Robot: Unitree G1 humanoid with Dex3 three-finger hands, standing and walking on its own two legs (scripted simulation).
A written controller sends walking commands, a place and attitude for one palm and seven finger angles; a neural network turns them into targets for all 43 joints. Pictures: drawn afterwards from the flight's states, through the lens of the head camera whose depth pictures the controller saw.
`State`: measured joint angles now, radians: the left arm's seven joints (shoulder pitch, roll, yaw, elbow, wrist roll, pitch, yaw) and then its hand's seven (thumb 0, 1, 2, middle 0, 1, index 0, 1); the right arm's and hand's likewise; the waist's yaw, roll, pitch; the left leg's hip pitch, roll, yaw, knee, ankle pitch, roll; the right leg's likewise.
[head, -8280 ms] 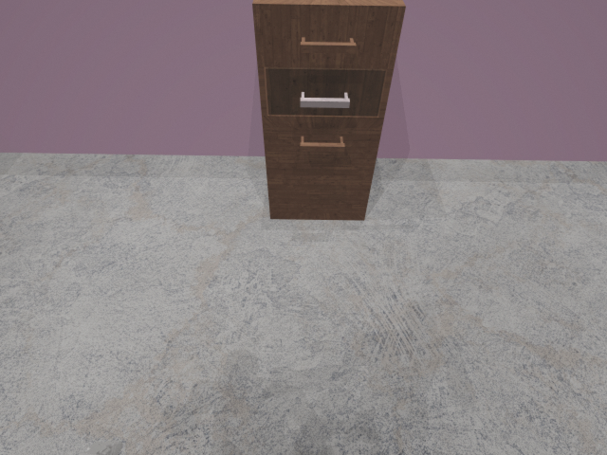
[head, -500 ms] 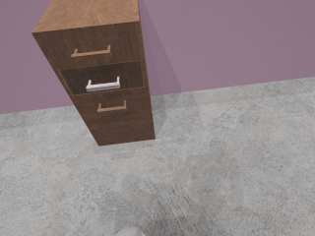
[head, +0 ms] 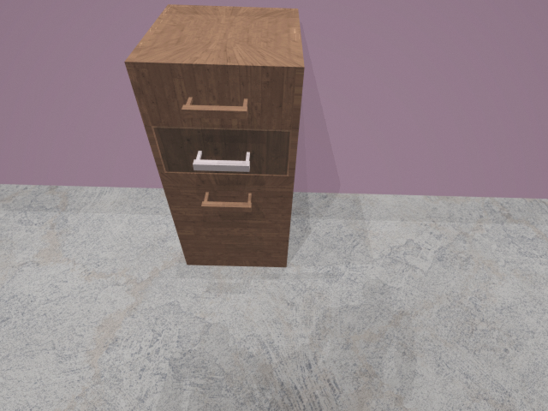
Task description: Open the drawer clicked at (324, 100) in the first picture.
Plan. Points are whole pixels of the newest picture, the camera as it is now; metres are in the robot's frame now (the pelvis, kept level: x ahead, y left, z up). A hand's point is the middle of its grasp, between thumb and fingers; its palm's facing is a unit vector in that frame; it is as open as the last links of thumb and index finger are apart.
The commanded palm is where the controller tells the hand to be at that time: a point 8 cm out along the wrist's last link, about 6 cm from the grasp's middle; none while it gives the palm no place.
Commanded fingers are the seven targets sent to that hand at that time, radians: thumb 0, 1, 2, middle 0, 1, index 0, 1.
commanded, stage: take the last steps up to it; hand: left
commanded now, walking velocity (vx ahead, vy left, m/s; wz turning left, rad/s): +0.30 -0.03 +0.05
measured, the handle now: (222, 160) +0.80 +0.20 -0.15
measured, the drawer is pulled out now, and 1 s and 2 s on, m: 0.00 0.00 0.00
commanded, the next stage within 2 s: come to a stop and stand still in 0.68 s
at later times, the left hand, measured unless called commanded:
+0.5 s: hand out of the picture +0.05 +0.12 -0.17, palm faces +0.15 -0.98 -0.13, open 7.3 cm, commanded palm none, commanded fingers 0.00 0.90 0.90 -0.20 -0.30 -0.20 -0.30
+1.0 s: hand (195, 295) +0.37 +0.19 -0.17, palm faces +0.04 -0.97 -0.24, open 7.3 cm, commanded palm none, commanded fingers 0.00 0.90 0.90 -0.20 -0.30 -0.20 -0.30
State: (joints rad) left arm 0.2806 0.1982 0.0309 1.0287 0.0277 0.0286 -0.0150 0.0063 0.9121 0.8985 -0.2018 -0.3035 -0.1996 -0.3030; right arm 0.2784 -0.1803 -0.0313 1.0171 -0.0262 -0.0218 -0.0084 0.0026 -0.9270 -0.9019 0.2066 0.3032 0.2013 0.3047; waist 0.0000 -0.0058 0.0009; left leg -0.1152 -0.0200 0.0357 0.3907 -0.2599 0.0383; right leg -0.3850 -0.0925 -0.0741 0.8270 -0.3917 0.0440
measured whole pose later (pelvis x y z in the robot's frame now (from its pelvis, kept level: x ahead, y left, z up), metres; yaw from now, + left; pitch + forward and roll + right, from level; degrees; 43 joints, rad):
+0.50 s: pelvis +0.14 -0.02 +0.00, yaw +3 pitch +0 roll -1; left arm 0.44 0.09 0.02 1.14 0.03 -0.06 0.01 0.00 0.91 0.90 -0.21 -0.30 -0.20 -0.30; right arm 0.22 -0.18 -0.06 1.05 -0.03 0.00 0.03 0.01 -0.92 -0.90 0.20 0.30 0.19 0.30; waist 0.03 0.02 0.02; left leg -0.52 0.10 0.08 0.76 -0.21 0.00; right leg -0.01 -0.03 -0.16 0.32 -0.31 0.00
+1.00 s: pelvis +0.29 +0.00 -0.02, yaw +2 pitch -1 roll +2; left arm 0.16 0.17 0.03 1.00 0.02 -0.01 0.02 0.00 0.91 0.90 -0.20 -0.30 -0.20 -0.30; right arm 0.28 -0.15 -0.03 1.09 -0.01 0.00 -0.02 0.00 -0.92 -0.90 0.20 0.30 0.20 0.30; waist -0.02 0.01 0.05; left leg -0.16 0.03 0.14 0.56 -0.37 -0.01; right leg -0.36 -0.07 -0.08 0.60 -0.20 -0.01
